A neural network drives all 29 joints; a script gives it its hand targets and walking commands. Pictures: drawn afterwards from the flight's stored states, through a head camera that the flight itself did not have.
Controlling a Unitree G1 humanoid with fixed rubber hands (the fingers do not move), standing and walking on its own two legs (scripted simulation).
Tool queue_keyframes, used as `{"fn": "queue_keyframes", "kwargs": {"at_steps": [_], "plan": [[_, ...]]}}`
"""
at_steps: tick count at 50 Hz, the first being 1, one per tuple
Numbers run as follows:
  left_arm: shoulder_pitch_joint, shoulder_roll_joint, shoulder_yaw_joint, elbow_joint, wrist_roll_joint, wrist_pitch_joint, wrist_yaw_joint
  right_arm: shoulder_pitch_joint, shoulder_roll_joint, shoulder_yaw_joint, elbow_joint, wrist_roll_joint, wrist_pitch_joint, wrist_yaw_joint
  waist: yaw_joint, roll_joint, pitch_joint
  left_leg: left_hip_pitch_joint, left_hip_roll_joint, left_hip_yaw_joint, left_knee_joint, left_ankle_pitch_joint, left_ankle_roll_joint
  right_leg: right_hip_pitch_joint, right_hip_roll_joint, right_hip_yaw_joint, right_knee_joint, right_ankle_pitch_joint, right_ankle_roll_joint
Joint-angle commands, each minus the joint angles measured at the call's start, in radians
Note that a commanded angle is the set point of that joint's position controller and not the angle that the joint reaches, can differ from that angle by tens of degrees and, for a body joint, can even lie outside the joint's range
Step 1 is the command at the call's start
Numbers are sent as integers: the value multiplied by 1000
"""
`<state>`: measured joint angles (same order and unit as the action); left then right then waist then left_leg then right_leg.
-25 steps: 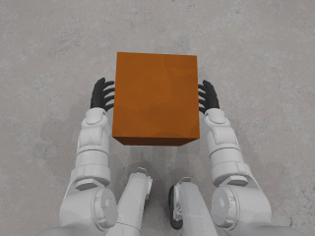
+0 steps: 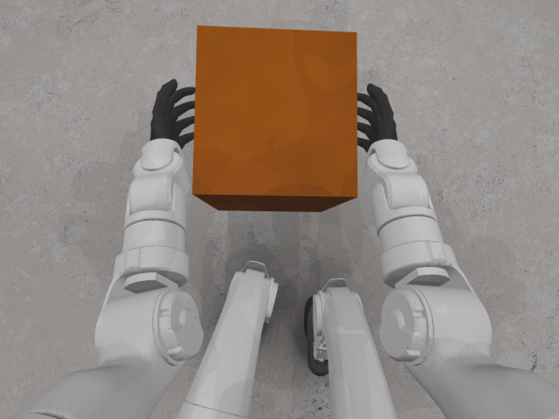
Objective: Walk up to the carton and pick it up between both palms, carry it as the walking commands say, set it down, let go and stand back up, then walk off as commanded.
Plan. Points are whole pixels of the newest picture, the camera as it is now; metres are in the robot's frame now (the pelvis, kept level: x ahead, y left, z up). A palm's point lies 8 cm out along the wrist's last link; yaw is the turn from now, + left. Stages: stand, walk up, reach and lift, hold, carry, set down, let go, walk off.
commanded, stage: set down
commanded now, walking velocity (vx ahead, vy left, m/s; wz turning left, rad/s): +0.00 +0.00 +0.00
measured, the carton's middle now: (273, 140) +0.49 +0.09 -0.15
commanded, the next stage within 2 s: none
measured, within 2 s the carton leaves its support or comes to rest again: neither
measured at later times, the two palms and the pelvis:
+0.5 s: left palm (182, 142) +0.46 +0.24 -0.16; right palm (360, 140) +0.51 -0.05 -0.16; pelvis -0.01 +0.01 -0.07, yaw -1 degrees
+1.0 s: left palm (192, 143) +0.50 +0.25 -0.26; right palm (342, 141) +0.54 -0.04 -0.26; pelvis -0.03 +0.01 -0.12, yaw -1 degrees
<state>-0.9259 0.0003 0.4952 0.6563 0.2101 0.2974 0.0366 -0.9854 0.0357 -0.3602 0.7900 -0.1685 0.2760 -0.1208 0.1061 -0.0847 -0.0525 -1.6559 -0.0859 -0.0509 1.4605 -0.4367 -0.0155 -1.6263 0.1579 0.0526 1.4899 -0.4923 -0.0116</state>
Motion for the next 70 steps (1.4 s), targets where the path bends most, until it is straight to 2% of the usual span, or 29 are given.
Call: {"fn": "queue_keyframes", "kwargs": {"at_steps": [1,5,12,13,14,17,20,22,25,27,29,32,33,34,36,39,42,43,48,51,52,53,54,57,59,60,63,65,70], "plan": [[-681,-944,-527,1,-132,-19,-226,-706,1027,482,-67,110,-55,172,83,37,-1106,631,-53,53,-78,361,-9,354,48,-11,-91,207,31],[-736,-932,-538,-4,-154,-14,-220,-734,1003,467,-52,110,-50,166,59,32,-1121,614,-55,51,-36,359,-15,303,56,-29,-47,195,31],[-791,-931,-530,13,-161,-4,-213,-809,966,441,-49,119,-48,167,55,56,-1120,591,-53,44,17,367,-24,212,60,-48,22,168,26],[-808,-919,-528,-3,-163,-7,-212,-826,972,454,-54,123,-46,166,60,27,-1137,575,-54,45,32,366,-20,221,59,-49,30,176,29],[-822,-911,-526,5,-157,-4,-209,-827,963,448,-38,126,-43,168,72,57,-1125,556,-56,55,35,357,-24,215,61,-45,38,169,27],[-854,-893,-519,9,-165,0,-211,-862,948,434,-27,126,-35,166,59,36,-1140,534,-53,54,60,331,-22,208,64,-56,61,148,27],[-882,-888,-516,-4,-166,0,-210,-904,941,436,-42,142,-38,168,80,57,-1144,532,-50,55,84,352,-22,171,63,-55,91,149,24],[-896,-881,-521,-10,-173,-1,-210,-907,939,432,-36,142,-36,167,65,47,-1168,541,-51,51,105,383,-24,162,68,-66,110,164,26],[-943,-858,-529,-24,-187,0,-212,-942,920,435,-45,154,-37,161,69,65,-1179,506,-49,64,133,365,-23,168,62,-55,130,165,21],[-940,-853,-516,-5,-186,1,-212,-966,915,443,-31,158,-32,159,76,35,-1153,470,-51,62,144,346,-19,163,63,-64,146,152,28],[-957,-851,-513,11,-185,5,-216,-964,896,423,-14,155,-33,159,76,67,-1124,465,-48,65,152,338,-25,128,64,-66,160,136,22],[-971,-830,-492,20,-182,7,-219,-989,892,416,-4,152,-27,164,71,29,-1115,438,-46,64,175,335,-19,117,63,-75,182,140,27],[-992,-830,-495,14,-187,6,-222,-996,882,408,1,150,-28,161,65,38,-1127,435,-47,65,193,344,-21,114,63,-71,192,142,24],[-999,-818,-493,7,-181,5,-223,-996,887,406,3,159,-29,160,80,59,-1131,426,-44,71,198,339,-21,113,63,-65,199,143,22],[-1000,-810,-488,27,-187,8,-225,-1028,868,413,-8,166,-31,159,78,38,-1122,410,-44,69,217,347,-19,104,64,-74,217,148,25],[-1016,-805,-509,0,-197,5,-226,-1046,861,419,-36,184,-39,157,79,66,-1176,450,-40,68,242,403,-21,94,66,-79,252,177,24],[-1043,-759,-509,7,-215,2,-227,-1083,835,442,-26,202,-36,152,90,33,-1181,409,-40,70,268,369,-15,113,63,-78,278,168,22],[-1068,-760,-519,-6,-221,2,-228,-1092,829,441,-35,208,-37,151,90,54,-1197,414,-39,76,277,363,-17,116,62,-76,287,164,19],[-1143,-722,-549,-33,-277,8,-229,-1192,786,491,-107,263,-33,150,93,44,-1326,464,-32,75,322,353,-7,184,57,-85,351,183,8],[-1199,-689,-582,-62,-307,14,-229,-1228,752,521,-132,292,-21,159,78,48,-1422,528,-24,73,356,362,-1,233,53,-91,395,213,1],[-1236,-732,-637,-76,-340,25,-220,-1223,701,501,-119,283,-20,171,5,96,-1448,587,-23,47,371,352,-12,197,52,-111,412,210,-13],[-1199,-752,-634,-16,-322,38,-217,-1218,691,504,-92,285,-14,177,4,137,-1395,644,-18,44,385,407,-20,115,50,-120,418,197,-14],[-1222,-754,-654,-61,-345,34,-211,-1234,691,512,-121,293,-16,181,-7,131,-1417,674,-19,36,401,466,-26,97,52,-129,421,207,-13],[-1307,-705,-651,-125,-369,24,-186,-1313,727,543,-146,350,-12,188,52,113,-1440,662,-20,41,417,487,-12,109,49,-105,444,216,-12],[-1331,-678,-642,-123,-380,15,-180,-1347,740,561,-142,371,-14,183,73,80,-1422,595,-22,52,428,470,-1,139,45,-100,462,228,-6],[-1333,-676,-643,-114,-388,13,-180,-1367,725,563,-151,375,-18,178,66,71,-1413,574,-20,52,436,465,2,146,44,-102,472,235,-5],[-1356,-651,-598,-62,-363,2,-186,-1364,726,528,-65,377,-25,179,96,68,-1272,476,-15,64,448,378,9,93,39,-90,479,168,-5],[-1333,-656,-558,2,-337,-3,-200,-1349,722,497,-7,358,-33,185,103,62,-1162,393,-10,72,455,327,11,68,37,-88,484,141,-5],[-1333,-638,-510,71,-332,-12,-228,-1334,693,450,58,330,-44,190,79,40,-1041,323,-4,74,489,305,12,26,37,-98,515,135,-8]]}}
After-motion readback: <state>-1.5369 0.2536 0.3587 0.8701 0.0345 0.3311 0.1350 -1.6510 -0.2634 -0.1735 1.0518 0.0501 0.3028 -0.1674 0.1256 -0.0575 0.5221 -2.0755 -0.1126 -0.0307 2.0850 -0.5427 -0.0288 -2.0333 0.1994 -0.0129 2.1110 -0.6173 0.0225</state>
